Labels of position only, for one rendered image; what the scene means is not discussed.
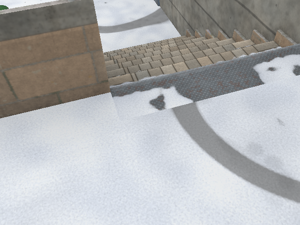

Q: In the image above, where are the stairs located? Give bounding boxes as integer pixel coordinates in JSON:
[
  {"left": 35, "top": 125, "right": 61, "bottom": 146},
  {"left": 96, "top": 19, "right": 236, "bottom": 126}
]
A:
[{"left": 103, "top": 36, "right": 281, "bottom": 88}]

